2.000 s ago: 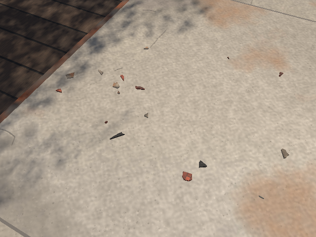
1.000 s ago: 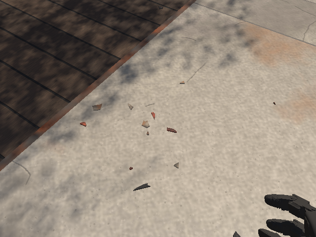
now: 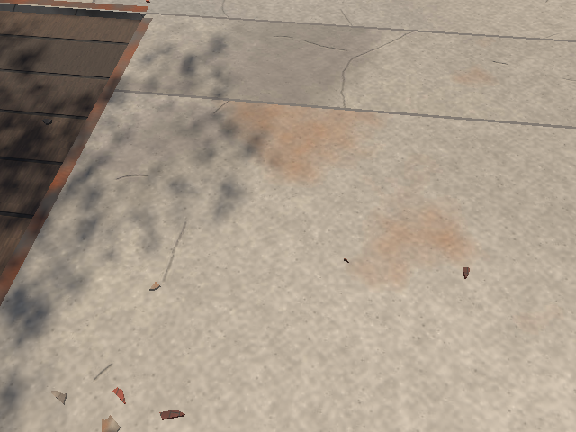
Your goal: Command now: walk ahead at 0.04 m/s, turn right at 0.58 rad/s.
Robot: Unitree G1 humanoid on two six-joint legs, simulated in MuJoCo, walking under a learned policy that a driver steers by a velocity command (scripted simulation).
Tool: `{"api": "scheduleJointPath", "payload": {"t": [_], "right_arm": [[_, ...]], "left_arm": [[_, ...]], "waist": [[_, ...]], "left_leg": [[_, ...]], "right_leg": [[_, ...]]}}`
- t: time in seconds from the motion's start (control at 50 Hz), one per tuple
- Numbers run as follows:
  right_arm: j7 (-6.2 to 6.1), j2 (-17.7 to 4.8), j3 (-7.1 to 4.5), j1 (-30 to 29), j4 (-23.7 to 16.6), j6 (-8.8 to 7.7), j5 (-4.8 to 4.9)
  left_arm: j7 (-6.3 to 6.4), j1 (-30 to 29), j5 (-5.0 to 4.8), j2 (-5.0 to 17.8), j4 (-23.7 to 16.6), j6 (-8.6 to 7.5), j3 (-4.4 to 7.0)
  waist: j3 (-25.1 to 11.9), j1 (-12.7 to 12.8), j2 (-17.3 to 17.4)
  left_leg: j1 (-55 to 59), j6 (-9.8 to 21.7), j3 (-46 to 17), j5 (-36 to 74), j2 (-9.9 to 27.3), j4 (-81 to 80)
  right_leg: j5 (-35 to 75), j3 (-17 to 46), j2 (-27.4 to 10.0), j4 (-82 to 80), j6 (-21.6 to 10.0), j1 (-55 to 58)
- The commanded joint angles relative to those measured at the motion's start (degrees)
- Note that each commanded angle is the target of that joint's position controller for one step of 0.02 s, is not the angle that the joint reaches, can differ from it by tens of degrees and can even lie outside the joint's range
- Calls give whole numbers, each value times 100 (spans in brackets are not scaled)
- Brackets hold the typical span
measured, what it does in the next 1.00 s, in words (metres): steps on the spot, turning right: left foot, then right foot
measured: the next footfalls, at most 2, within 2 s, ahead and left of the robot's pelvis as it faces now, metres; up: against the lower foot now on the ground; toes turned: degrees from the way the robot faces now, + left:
left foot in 0.06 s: +0.09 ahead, +0.14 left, +0.00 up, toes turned -8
right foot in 0.46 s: +0.02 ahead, -0.12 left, +0.00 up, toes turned -19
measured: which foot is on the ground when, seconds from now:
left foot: up 0.00-0.04, down 0.06-0.46, up 0.48-0.84, down 0.86-1.00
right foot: down 0.00-0.06, up 0.08-0.44, down 0.46-1.00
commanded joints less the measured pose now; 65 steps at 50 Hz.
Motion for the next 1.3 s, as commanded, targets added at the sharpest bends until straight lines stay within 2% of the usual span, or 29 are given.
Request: {"api": "scheduleJointPath", "payload": {"t": [0.02,0.04,0.06,0.08,0.1,0.12,0.16,0.22,0.3,0.4,0.44,0.46,0.48,0.5,0.52,0.54,0.56,0.58,0.64,0.7,0.76,0.82,0.84,0.86,0.88,0.9,0.94,1.14,1.3], "right_arm": [[60,-594,-208,225,-337,-194,36],[70,-726,-266,407,-282,-216,14],[38,-1122,-357,441,-346,-184,-89],[38,-1421,-435,387,-283,-91,-271],[35,-1088,-381,302,-417,-94,-243],[6,-808,-309,126,-500,-83,-190],[-23,-626,-258,-139,-560,-37,-49],[-75,-687,-272,-4,-523,68,-87],[-84,-940,-381,103,-484,151,-70],[26,-1127,-462,26,-427,129,81],[34,-1058,-453,-44,-374,120,188],[62,-840,-394,283,-230,103,154],[115,-411,-241,358,-376,86,-143],[55,-488,-244,-159,-616,76,-145],[21,-785,-333,-354,-587,93,-35],[12,-801,-357,-299,-515,123,39],[-21,-762,-368,-156,-367,154,19],[-39,-785,-380,-68,-314,185,-22],[8,-608,-329,191,-185,194,19],[31,-410,-221,1,-221,202,8],[52,-471,-206,-50,-241,200,20],[77,-402,-178,178,-132,150,15],[100,-363,-146,303,-80,114,-49],[95,-533,-155,390,-72,81,-130],[78,-908,-223,371,-95,75,-126],[107,-809,-226,185,-4,67,-46],[145,-448,-127,36,-40,3,-90],[60,-386,-24,228,182,-77,-60],[71,-316,15,258,479,-76,-42]], "left_arm": [[25,-168,-65,811,-462,0,220],[34,-153,-96,708,-490,19,191],[20,117,-36,396,-511,25,107],[-6,139,-66,456,-723,-32,133],[-32,240,42,965,-611,-96,274],[-49,278,-27,1107,-462,-74,354],[-9,346,-43,874,-313,72,328],[-56,13,-117,489,-487,129,200],[-141,-336,-79,346,-706,107,119],[-259,-194,-87,484,-736,154,191],[-282,196,-79,470,-592,155,247],[-233,379,-57,615,-542,142,306],[-133,529,-31,1243,-644,108,440],[-158,457,170,1377,-729,-5,405],[-190,500,225,1071,-677,-124,312],[-183,244,193,878,-596,-198,230],[-161,-24,107,761,-589,-214,196],[-135,-234,33,660,-579,-212,141],[-75,-353,101,458,-518,-221,33],[-55,-340,105,463,-412,-209,30],[-96,-287,124,542,-280,-178,41],[-133,-435,67,378,-146,-177,-48],[-141,-373,42,274,-58,-193,-91],[-150,-170,103,166,25,-241,-129],[-188,53,189,206,53,-291,-108],[-191,59,199,123,71,-298,-118],[-147,-399,156,287,83,-241,-68],[-66,-137,105,103,465,-175,-42],[8,7,84,132,852,-169,-11]], "waist": [[-755,-240,-974],[-760,-304,-849],[-925,-115,124],[-575,84,1809],[-640,-49,1404],[-618,-29,922],[-435,3,650],[-316,-170,887],[-515,-375,1097],[-500,-309,1168],[-520,-56,1003],[-575,-41,516],[-728,-179,-1237],[-758,81,-1771],[-813,261,-1144],[-630,76,-953],[-569,-47,-731],[-511,-131,-790],[-643,-251,-788],[-536,-117,-807],[-379,2,-856],[-267,-176,-726],[-261,-288,-567],[-401,-219,-293],[-426,70,338],[-411,155,812],[-199,-85,553],[-80,-157,5],[-41,-140,-57]], "left_leg": [[727,167,158,349,-89,-1259],[1322,297,73,975,203,-1861],[2044,744,-852,1674,1391,-1999],[2161,1731,-2162,2937,2311,-2189],[2123,2089,-2284,3168,2592,-2123],[2062,1881,-1626,3093,2251,-1977],[2037,1512,-781,2850,1716,-1863],[2085,1531,-93,2770,1436,-2028],[2305,1642,183,2696,1681,-2024],[2134,1537,375,2421,1906,-1841],[1850,1196,661,2046,1765,-1343],[1271,808,973,1434,1521,-759],[-169,211,1548,-865,869,923],[-1053,-3,995,-2266,280,2117],[-990,17,563,-2114,420,2719],[-961,72,460,-1696,487,2777],[-920,60,427,-1310,535,2628],[-794,7,451,-964,523,2563],[-228,-97,521,-413,434,2205],[163,-94,527,-395,475,1009],[633,-38,606,-633,419,239],[1270,93,684,2,340,-995],[1744,182,646,858,361,-1736],[2245,294,286,1719,656,-1783],[2336,503,96,2329,978,-1498],[1756,734,92,1258,927,-1508],[1313,591,200,466,710,-1686],[1432,495,378,611,512,-1514],[1435,509,436,696,427,-1565]], "right_leg": [[1185,1748,-1343,-388,-746,902],[802,1636,-1120,-131,-528,652],[-879,1005,-627,871,-199,25],[-2625,-149,221,1877,141,-1241],[-2679,-144,-212,3179,409,-1464],[-2282,-169,-326,3657,508,-1448],[-1698,-329,-450,4116,715,-1576],[-1269,-785,-575,3625,850,-1527],[-1277,-1024,-865,2388,835,-967],[-1023,-1376,-845,978,508,-53],[-180,-1547,-657,-216,200,742],[567,-1181,-729,-731,-6,1552],[2678,738,-2201,-819,-514,2618],[3278,1751,-3149,-873,-1654,2163],[2876,1383,-2923,-966,-1714,1964],[2496,890,-2560,-936,-1389,1789],[2134,576,-2261,-926,-1102,1726],[2267,384,-2126,-923,-993,1593],[2427,59,-1922,-967,-989,1430],[1822,91,-1888,-983,-979,1440],[1220,325,-1958,-1007,-1089,1223],[791,440,-1845,-884,-948,983],[621,375,-1718,-840,-733,810],[284,266,-1501,-721,-435,625],[-219,-102,-1106,-508,-194,492],[-435,-457,-829,-575,18,811],[-246,-500,-834,-368,82,1054],[297,-423,-907,-387,76,1004],[529,-436,-934,-398,133,1175]]}}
